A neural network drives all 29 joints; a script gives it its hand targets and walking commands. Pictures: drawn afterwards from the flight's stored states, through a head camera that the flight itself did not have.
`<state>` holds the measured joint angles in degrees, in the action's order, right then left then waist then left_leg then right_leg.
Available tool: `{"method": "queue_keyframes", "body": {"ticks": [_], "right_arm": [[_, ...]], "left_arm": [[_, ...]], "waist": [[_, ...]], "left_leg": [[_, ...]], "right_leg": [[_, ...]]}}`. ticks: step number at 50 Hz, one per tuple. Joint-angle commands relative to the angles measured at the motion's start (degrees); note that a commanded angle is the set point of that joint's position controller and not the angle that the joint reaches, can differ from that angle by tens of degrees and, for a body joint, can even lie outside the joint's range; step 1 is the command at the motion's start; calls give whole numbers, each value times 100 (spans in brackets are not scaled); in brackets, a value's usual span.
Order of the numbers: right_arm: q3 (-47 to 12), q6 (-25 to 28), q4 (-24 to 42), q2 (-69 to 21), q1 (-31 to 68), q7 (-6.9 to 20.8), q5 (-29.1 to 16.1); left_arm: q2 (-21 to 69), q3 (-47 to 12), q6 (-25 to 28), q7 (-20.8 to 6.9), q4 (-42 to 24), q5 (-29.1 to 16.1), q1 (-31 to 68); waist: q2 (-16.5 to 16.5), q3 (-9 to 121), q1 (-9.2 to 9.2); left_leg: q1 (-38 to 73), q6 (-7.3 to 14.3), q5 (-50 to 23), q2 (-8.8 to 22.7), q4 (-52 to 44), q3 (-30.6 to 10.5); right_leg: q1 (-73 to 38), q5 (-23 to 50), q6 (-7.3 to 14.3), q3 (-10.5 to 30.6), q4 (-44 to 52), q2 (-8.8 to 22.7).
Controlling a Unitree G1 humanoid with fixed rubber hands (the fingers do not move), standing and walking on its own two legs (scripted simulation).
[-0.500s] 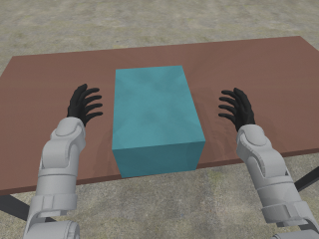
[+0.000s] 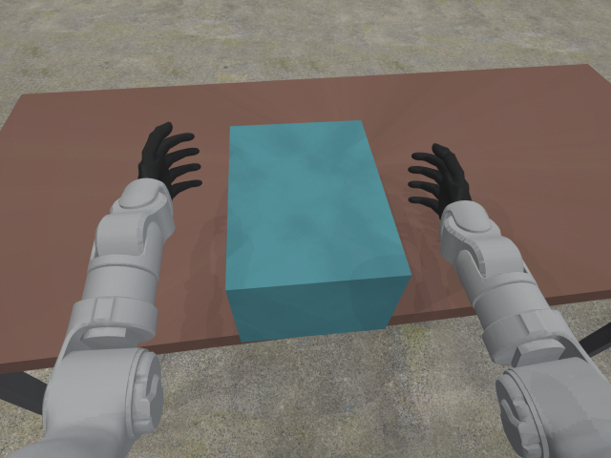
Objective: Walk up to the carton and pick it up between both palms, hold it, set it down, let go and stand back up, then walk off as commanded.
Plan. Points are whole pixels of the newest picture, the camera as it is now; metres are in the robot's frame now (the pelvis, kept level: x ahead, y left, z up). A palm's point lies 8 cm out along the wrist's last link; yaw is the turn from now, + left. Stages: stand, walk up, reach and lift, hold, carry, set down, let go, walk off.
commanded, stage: reach and lift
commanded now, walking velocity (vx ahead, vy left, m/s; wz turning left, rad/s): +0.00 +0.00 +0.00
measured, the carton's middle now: (305, 224) +0.46 +0.03 +0.02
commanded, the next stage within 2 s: none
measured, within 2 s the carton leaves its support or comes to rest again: neither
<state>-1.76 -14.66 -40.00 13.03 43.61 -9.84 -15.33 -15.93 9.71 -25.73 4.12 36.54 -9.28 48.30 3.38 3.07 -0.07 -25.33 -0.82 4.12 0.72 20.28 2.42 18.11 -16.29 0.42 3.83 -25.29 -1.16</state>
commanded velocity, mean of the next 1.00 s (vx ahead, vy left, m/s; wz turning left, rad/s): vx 0.00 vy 0.00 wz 0.00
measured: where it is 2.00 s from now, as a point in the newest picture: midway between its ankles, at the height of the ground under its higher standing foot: outside the picture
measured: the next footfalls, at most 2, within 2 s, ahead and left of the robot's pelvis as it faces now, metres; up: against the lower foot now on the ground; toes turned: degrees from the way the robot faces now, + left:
none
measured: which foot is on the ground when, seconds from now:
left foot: down 0.00-1.00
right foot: down 0.00-1.00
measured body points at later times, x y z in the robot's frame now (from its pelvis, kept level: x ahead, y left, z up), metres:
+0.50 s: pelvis +0.00 +0.01 -0.01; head +0.08 +0.03 +0.44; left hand +0.44 +0.21 +0.04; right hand +0.44 -0.17 +0.04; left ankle +0.05 +0.12 -0.74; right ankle -0.05 -0.12 -0.74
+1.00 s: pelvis +0.00 +0.01 -0.01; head +0.08 +0.04 +0.44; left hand +0.44 +0.17 +0.05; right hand +0.44 -0.14 +0.05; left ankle +0.05 +0.12 -0.74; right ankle -0.05 -0.12 -0.74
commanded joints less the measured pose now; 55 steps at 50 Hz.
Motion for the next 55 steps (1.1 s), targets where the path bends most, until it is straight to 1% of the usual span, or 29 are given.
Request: {"method": "queue_keyframes", "body": {"ticks": [1,3,4,5,7,8,9,14,16,17,19,21,22,23,24,26,29,31,32,33,36,39,41,42,44,47,48,50,55], "right_arm": [[775,833,568,1070,3176,-33,-242],[705,1068,576,1035,3247,-34,-268],[737,1133,251,1014,3154,4,-174],[598,1267,413,896,3115,15,-204],[458,1447,116,829,3061,92,-186],[461,1512,-116,815,3037,126,-167],[520,1580,-566,788,2924,182,-104],[371,1957,-1102,746,3052,415,-115],[460,2161,-1137,806,2871,446,15],[476,2252,-953,822,3052,460,86],[466,2466,-576,817,3380,515,76],[478,2566,-631,878,3180,549,63],[508,2658,-343,853,3172,555,125],[511,2636,-523,885,3208,588,108],[387,2644,-455,914,3115,606,71],[439,2596,-659,888,3188,601,105],[345,2566,-786,915,3060,614,77],[357,2554,-764,817,2992,629,70],[380,2552,-660,869,3213,625,50],[317,2527,-836,746,3104,616,25],[426,2529,-649,252,3317,632,256],[559,2580,-724,-98,3183,710,522],[526,2650,-645,-665,3304,819,797],[461,2687,-578,-1151,3362,890,961],[486,2822,-482,-2130,3378,1080,1439],[199,2948,-399,-3818,3206,1351,2142],[299,2988,-455,-3710,3138,1319,2200],[379,2999,-549,-4104,3303,1366,2477],[347,2942,-901,-4514,3273,1383,2548]], "left_arm": [[-597,-237,1214,-78,104,131,2911],[-548,-243,1550,-69,202,133,2911],[-433,-344,1737,-76,514,126,2884],[-356,-290,1923,-49,274,144,2889],[-323,-328,2268,-69,621,123,2795],[-300,-310,2395,-91,891,208,2771],[-208,-412,2536,-125,1195,238,2769],[-37,-574,3215,-120,1787,267,2808],[-3,-541,3374,-122,1843,354,2488],[-42,-507,3516,-109,1744,298,2694],[-34,-692,3740,-61,1470,147,2986],[-9,-655,3805,-5,1549,200,2756],[30,-680,3875,16,1234,175,2822],[-64,-583,3858,25,1387,282,2875],[-22,-547,3861,41,1248,241,2733],[-84,-472,3825,0,1428,303,2842],[48,-432,3749,-11,1632,440,2537],[96,-510,3762,-50,1527,389,2492],[90,-428,3762,-40,1460,408,2710],[111,-395,3757,-64,1660,489,2657],[487,-527,3850,-138,1696,517,2936],[949,-432,3957,-164,1550,745,2776],[1388,-391,4036,-301,1702,966,2846],[1716,-332,4100,-379,1868,1148,2898],[2643,-436,4199,-555,1810,1541,2946],[4399,-1067,4291,-820,1765,1791,3012],[4384,-1115,4270,-776,1848,1798,2850],[4831,-1295,4284,-825,2072,1728,2931],[4806,-852,4317,-904,2439,1823,2940]], "waist": [[-870,4383,-119],[-825,4587,-40],[-866,4447,-153],[-811,4794,-56],[-850,4899,-17],[-839,4767,-25],[-1001,4670,-173],[-1066,4627,49],[-1039,4765,-64],[-937,5001,-21],[-1035,5533,-13],[-1092,5678,24],[-1066,6032,-30],[-1119,6002,-10],[-971,5921,115],[-872,5782,29],[-772,5364,80],[-759,5261,0],[-760,5223,45],[-825,5087,77],[-777,5165,-30],[-746,5180,-36],[-665,5150,-7],[-592,5057,82],[-604,5124,95],[-649,4999,-74],[-849,4947,-146],[-887,4841,-207],[-598,4377,-24]], "left_leg": [[3620,-252,-2508,64,997,-278],[3688,-285,-2769,77,1071,-266],[3665,-272,-2687,100,1068,-314],[3799,-286,-2962,107,1141,-299],[3823,-315,-3072,136,1199,-324],[3846,-298,-3098,155,1206,-309],[3847,-337,-3055,152,1195,-325],[3630,-314,-2794,238,1196,-317],[3742,-370,-3009,249,1258,-308],[3714,-352,-3113,259,1307,-303],[3606,-356,-3172,259,1415,-298],[3831,-394,-3373,281,1498,-322],[3929,-412,-3630,274,1586,-331],[3913,-423,-3599,264,1590,-337],[3933,-413,-3734,303,1582,-309],[3757,-362,-3445,268,1559,-301],[3598,-344,-3233,249,1420,-259],[3587,-337,-3269,225,1377,-278],[3567,-326,-3273,224,1354,-270],[3389,-319,-3170,176,1351,-222],[3182,-251,-2785,158,1252,-216],[3528,-294,-3118,225,1270,-239],[3311,-255,-2869,175,1170,-174],[3183,-221,-2743,150,1133,-119],[3281,-232,-2660,142,1000,-84],[3519,-246,-2843,140,952,-74],[3595,-300,-2970,145,983,-86],[3775,-256,-3113,187,1008,-156],[3155,-68,-2406,95,806,-43]], "right_leg": [[973,2831,-178,-691,606,-307],[1082,2946,-160,-702,581,-342],[1304,2745,-143,-720,574,-331],[1286,2942,-133,-703,562,-323],[1379,2866,-115,-682,546,-310],[1472,2875,-128,-674,551,-304],[1585,2690,-103,-731,567,-300],[1926,2303,-46,-723,502,-292],[1860,2516,-37,-739,515,-303],[1963,2602,-80,-751,473,-305],[2059,2765,-103,-753,334,-300],[2231,2663,-52,-750,377,-309],[2203,2840,-74,-769,347,-319],[2239,2713,-81,-760,380,-317],[2162,2869,-108,-770,338,-350],[2000,2886,-140,-720,333,-289],[1749,3139,-155,-681,320,-278],[1699,3145,-170,-688,350,-275],[1795,3138,-186,-675,358,-269],[1602,3217,-168,-622,351,-219],[1524,3177,-202,-641,343,-182],[1702,3064,-165,-723,376,-214],[1402,3086,-181,-708,395,-162],[1212,3156,-180,-673,396,-124],[1011,3173,-170,-722,415,-120],[928,3524,-247,-807,385,-115],[977,3477,-246,-842,387,-134],[1426,3353,-285,-893,432,-136],[801,3656,-356,-748,388,-35]]}}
